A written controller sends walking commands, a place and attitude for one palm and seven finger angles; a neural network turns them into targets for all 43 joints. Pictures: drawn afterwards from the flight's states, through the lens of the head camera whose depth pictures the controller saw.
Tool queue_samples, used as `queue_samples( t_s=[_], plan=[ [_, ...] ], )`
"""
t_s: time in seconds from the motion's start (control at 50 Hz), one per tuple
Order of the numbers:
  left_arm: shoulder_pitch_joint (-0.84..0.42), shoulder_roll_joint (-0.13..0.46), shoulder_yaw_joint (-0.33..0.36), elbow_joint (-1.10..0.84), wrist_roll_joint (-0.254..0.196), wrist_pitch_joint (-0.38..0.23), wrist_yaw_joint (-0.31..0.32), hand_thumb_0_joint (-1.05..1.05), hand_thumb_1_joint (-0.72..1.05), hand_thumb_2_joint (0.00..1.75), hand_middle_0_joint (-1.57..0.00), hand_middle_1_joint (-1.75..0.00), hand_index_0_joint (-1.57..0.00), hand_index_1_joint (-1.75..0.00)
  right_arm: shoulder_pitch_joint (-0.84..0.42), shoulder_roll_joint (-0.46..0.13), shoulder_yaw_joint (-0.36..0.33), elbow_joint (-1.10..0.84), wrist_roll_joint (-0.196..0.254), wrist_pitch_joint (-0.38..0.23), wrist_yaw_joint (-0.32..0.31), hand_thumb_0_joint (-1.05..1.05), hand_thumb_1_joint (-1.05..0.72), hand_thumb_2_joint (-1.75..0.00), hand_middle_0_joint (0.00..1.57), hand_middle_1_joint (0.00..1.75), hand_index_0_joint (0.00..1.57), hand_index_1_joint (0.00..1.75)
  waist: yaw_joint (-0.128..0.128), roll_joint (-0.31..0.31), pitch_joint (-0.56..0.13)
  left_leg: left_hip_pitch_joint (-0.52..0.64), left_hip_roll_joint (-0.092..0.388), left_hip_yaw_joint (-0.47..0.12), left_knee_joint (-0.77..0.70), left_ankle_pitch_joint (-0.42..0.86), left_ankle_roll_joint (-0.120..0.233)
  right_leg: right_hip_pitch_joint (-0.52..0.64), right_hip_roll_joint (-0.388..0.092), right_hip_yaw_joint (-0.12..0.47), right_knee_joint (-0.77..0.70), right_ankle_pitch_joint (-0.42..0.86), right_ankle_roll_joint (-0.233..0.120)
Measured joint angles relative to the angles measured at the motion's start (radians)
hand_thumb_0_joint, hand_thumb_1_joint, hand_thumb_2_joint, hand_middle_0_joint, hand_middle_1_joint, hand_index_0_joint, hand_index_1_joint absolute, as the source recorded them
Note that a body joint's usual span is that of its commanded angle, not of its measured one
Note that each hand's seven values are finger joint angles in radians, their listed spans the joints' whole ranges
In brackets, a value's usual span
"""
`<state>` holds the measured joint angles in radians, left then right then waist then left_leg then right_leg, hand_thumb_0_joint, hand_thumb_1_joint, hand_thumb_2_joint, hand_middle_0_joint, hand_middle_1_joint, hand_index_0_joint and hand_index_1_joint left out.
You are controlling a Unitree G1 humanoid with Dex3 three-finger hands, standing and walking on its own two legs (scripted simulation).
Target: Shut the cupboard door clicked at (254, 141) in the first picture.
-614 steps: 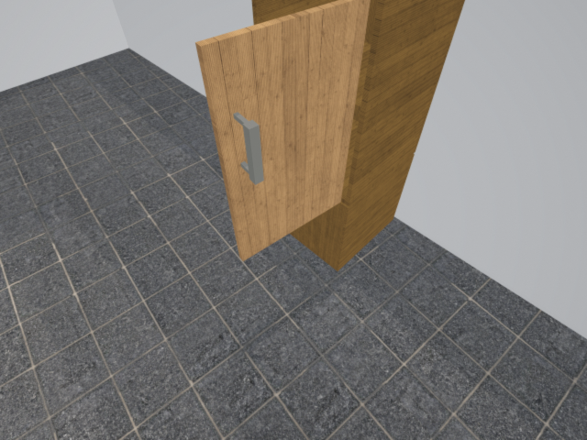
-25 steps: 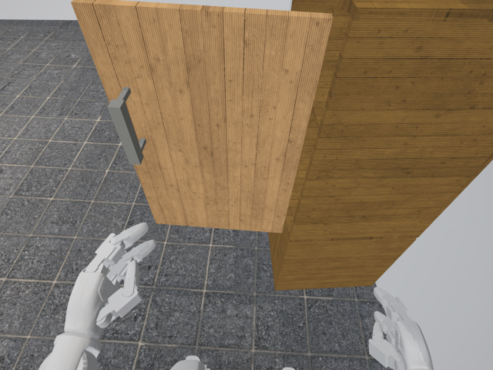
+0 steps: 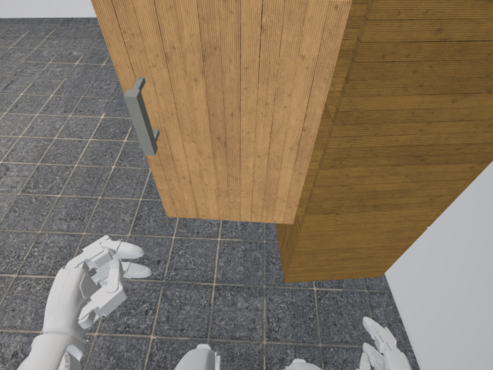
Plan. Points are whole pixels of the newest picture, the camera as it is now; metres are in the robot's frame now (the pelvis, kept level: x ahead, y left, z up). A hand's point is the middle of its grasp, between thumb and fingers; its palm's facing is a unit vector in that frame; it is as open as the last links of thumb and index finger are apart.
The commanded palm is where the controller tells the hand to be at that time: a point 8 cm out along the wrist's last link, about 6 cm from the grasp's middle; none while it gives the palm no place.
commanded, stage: raise the hand and make a fist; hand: left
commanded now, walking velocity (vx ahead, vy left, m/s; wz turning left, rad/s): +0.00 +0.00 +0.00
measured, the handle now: (145, 117) +0.52 +0.22 +0.11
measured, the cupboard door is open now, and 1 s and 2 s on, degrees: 83 83 83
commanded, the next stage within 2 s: bring the fist close to the handle in 1.08 s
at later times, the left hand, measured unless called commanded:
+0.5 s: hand (106, 271) +0.23 +0.20 +0.10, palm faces +0.01 -1.00 -0.04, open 3.1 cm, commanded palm +0.21 +0.25 +0.10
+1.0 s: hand (121, 258) +0.24 +0.18 +0.12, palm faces +0.01 -1.00 -0.05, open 3.1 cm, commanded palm +0.22 +0.23 +0.12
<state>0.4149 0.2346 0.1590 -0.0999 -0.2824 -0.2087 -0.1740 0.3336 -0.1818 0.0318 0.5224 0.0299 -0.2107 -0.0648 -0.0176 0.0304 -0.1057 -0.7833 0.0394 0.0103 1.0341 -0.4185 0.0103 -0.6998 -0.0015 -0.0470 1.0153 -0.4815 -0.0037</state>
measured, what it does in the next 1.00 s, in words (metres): stands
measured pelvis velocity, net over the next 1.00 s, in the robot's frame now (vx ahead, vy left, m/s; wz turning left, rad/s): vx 0.02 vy -0.02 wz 0.02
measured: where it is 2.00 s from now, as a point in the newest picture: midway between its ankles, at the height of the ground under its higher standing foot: outside the picture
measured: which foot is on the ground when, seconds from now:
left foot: down 0.00-1.00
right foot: down 0.00-1.00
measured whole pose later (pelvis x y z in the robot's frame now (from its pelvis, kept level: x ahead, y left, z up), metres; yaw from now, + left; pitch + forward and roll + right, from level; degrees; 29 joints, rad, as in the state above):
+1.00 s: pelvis +0.02 -0.02 +0.03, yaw +1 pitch +6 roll -1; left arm 0.36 0.26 0.18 -0.11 -0.32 -0.24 -0.27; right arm 0.29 -0.26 0.02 0.55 0.04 -0.24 -0.07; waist 0.01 0.03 -0.08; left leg -0.59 0.03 -0.01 0.87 -0.38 -0.01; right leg -0.50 0.00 -0.07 0.87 -0.46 -0.02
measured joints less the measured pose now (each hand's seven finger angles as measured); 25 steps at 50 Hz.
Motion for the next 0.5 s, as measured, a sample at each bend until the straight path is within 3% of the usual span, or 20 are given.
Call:
queue_samples(
  t_s=[0.06, 0.12, 0.2, 0.26, 0.38, 0.44, 0.5],
  plan=[
    [0.029, 0.008, 0.032, -0.040, 0.009, -0.118, 0.032, 0.02, 0.90, 0.90, -0.84, -1.01, -0.85, -1.01, 0.016, -0.029, -0.010, 0.022, -0.014, -0.016, 0.014, 0.02, -0.90, -0.90, 0.21, 0.30, 0.21, 0.30, 0.010, -0.002, -0.007, -0.013, -0.008, -0.010, 0.013, -0.008, 0.005, -0.003, -0.007, -0.010, 0.005, -0.009, 0.006],
    [0.015, 0.009, 0.012, -0.045, 0.006, -0.176, -0.011, 0.02, 0.91, 0.90, -0.90, -1.07, -0.90, -1.07, -0.001, -0.064, -0.016, 0.037, -0.012, -0.029, 0.020, 0.02, -0.90, -0.90, 0.21, 0.30, 0.21, 0.30, 0.017, 0.009, -0.001, -0.035, -0.016, -0.023, 0.042, -0.020, 0.011, -0.012, -0.014, -0.024, 0.021, -0.021, 0.011],
    [-0.005, 0.011, -0.059, -0.029, 0.018, -0.105, -0.089, 0.02, 0.91, 0.90, -0.97, -1.15, -0.97, -1.15, -0.042, -0.082, -0.022, 0.026, 0.004, -0.035, 0.010, 0.02, -0.90, -0.90, 0.20, 0.30, 0.21, 0.30, 0.016, 0.014, 0.009, -0.029, -0.021, -0.022, 0.041, -0.022, 0.019, -0.003, -0.018, -0.022, 0.015, -0.020, 0.020],
    [0.001, 0.028, -0.073, -0.044, 0.027, -0.040, -0.087, 0.02, 0.90, 0.90, -1.03, -1.21, -1.03, -1.21, -0.065, -0.068, -0.020, 0.001, 0.005, -0.033, 0.000, 0.02, -0.90, -0.90, 0.20, 0.30, 0.21, 0.30, 0.013, 0.004, 0.009, 0.004, -0.019, -0.012, 0.013, -0.018, 0.019, 0.024, -0.017, -0.013, -0.012, -0.012, 0.019],
    [-0.001, 0.031, 0.011, -0.099, -0.005, -0.052, -0.011, 0.02, 0.90, 0.90, -1.14, -1.33, -1.14, -1.33, -0.080, -0.040, -0.001, -0.037, 0.000, -0.021, 0.006, 0.02, -0.90, -0.90, 0.20, 0.30, 0.21, 0.30, 0.026, -0.002, -0.003, 0.073, -0.017, -0.016, -0.040, -0.009, 0.012, 0.096, -0.013, -0.017, -0.070, -0.001, 0.014],
    [-0.027, 0.022, 0.020, -0.081, -0.005, -0.048, -0.028, 0.02, 0.90, 0.90, -1.19, -1.39, -1.20, -1.39, -0.084, -0.045, 0.014, -0.040, 0.003, -0.014, 0.015, 0.01, -0.90, -0.90, 0.20, 0.30, 0.21, 0.30, 0.036, 0.006, -0.003, 0.089, -0.020, -0.027, -0.052, -0.006, 0.010, 0.119, -0.014, -0.028, -0.087, 0.001, 0.013],
    [-0.044, 0.019, -0.013, -0.047, 0.005, 0.001, -0.075, 0.02, 0.91, 0.90, -1.23, -1.43, -1.24, -1.43, -0.084, -0.052, 0.024, -0.041, 0.008, -0.010, 0.016, 0.01, -0.90, -0.90, 0.20, 0.30, 0.21, 0.30, 0.040, 0.015, 0.004, 0.104, -0.022, -0.033, -0.067, -0.001, 0.008, 0.136, -0.014, -0.034, -0.103, 0.005, 0.011]
  ],
)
